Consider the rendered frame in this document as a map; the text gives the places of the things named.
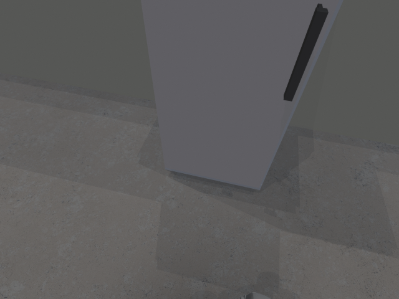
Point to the handle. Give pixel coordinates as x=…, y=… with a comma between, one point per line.
x=308, y=45

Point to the fridge door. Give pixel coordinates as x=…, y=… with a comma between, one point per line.
x=220, y=69

